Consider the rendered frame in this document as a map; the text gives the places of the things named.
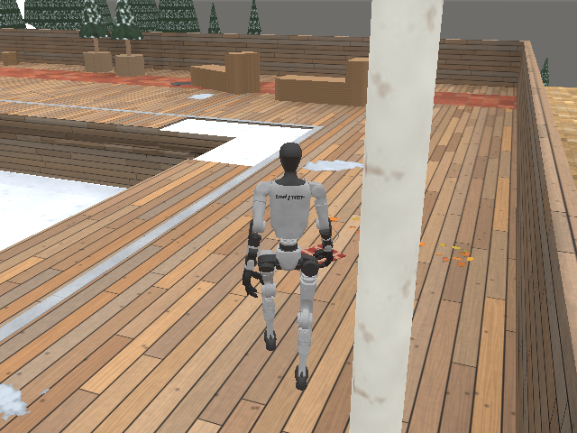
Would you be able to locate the left robot upper arm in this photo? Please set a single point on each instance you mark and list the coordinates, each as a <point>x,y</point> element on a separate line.
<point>261,190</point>

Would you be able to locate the robot right forearm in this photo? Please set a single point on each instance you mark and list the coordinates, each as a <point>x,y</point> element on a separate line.
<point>326,238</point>

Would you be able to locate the left robot thigh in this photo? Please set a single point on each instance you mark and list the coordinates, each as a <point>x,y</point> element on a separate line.
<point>266,264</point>

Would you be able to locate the left robot shin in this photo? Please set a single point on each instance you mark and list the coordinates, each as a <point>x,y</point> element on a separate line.
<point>268,308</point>

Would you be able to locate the robot left forearm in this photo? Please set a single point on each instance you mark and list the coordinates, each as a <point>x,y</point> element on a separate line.
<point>252,249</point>

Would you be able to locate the right robot upper arm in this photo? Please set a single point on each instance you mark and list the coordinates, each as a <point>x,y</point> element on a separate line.
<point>318,192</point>

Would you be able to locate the robot right hand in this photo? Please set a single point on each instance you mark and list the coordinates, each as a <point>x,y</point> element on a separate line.
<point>320,254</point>

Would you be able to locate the robot left hand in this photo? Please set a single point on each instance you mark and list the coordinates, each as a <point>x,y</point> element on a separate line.
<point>247,274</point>

